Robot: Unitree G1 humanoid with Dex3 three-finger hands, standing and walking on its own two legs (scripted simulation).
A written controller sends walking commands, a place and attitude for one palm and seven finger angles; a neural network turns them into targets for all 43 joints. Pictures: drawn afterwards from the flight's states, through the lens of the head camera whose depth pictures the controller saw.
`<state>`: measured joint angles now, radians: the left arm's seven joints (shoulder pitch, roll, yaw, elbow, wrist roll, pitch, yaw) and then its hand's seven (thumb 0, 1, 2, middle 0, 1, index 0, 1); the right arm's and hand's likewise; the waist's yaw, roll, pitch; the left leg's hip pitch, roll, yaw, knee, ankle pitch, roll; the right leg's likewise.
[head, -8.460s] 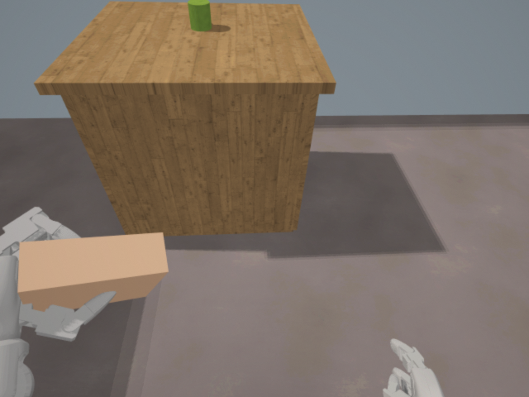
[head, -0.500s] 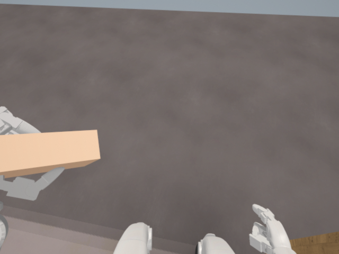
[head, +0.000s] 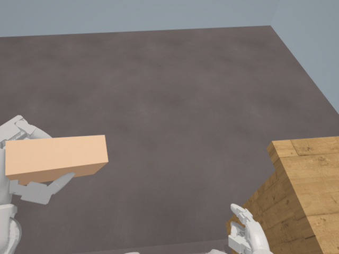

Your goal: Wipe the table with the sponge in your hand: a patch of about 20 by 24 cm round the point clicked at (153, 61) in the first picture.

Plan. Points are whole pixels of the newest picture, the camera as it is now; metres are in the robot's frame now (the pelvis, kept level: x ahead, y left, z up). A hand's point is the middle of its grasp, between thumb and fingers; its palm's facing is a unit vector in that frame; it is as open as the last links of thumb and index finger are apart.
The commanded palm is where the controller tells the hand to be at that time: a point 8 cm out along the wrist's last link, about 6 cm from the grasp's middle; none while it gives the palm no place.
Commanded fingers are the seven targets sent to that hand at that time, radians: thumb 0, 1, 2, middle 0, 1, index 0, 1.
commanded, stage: turn to face it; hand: left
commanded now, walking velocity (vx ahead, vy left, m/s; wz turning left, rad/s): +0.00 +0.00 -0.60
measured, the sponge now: (73, 159) +0.24 +0.21 +0.15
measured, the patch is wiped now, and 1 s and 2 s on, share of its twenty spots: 0.00 0.00 0.00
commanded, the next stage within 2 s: none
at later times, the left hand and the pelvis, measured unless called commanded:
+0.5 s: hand (93, 154) +0.24 +0.17 +0.17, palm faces +0.25 -0.86 -0.44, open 9.1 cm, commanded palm +0.20 +0.20 +0.18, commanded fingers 0.00 0.10 1.30 -1.20 -1.60 -1.20 -1.60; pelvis -0.03 -0.03 +0.00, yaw -14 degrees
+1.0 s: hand (186, 159) +0.25 +0.01 +0.17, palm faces -0.16 -0.80 -0.57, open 9.1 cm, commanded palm +0.22 +0.09 +0.18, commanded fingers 0.00 0.10 1.30 -1.20 -1.60 -1.20 -1.60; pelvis -0.07 -0.06 -0.01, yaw -33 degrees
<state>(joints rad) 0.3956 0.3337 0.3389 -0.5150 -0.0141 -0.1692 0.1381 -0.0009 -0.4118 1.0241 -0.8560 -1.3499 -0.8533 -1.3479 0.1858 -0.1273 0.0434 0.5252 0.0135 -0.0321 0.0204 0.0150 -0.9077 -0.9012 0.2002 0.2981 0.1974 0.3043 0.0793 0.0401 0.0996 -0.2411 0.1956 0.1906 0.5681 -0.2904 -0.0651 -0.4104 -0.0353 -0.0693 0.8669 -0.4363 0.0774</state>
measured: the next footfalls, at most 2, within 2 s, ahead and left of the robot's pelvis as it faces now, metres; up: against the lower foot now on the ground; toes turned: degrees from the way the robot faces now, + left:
right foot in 0.08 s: +0.02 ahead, -0.15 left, +0.00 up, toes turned -9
left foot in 0.48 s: +0.02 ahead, +0.07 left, +0.00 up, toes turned -9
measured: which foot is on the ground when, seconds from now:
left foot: down 0.00-0.08, up 0.10-0.46, down 0.48-0.98, up 1.00-1.00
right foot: up 0.00-0.06, down 0.08-0.50, up 0.52-0.94, down 0.96-1.00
